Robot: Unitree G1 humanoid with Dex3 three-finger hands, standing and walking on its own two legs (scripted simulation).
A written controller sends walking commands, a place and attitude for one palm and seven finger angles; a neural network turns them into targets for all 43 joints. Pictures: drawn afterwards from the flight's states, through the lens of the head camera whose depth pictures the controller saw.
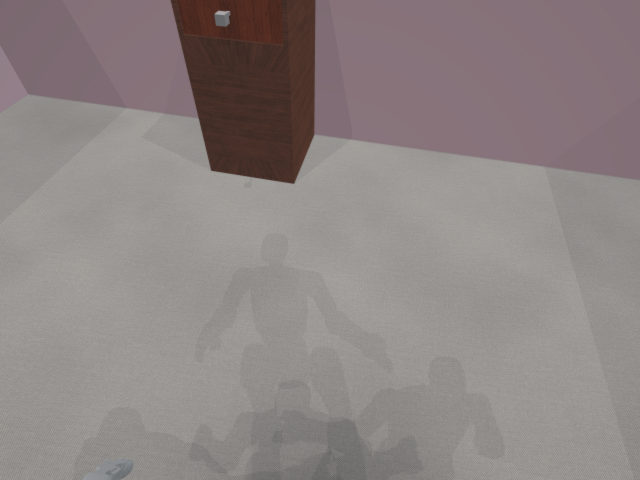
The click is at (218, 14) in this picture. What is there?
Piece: drawer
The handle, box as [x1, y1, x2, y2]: [214, 11, 229, 26]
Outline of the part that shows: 217,11 214,14 216,25 225,26 229,22 229,11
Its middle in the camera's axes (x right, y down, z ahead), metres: -0.35 -0.78 +1.36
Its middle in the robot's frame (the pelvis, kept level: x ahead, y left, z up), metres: +1.53 +0.42 -0.01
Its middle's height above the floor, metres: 0.75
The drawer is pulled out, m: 0.00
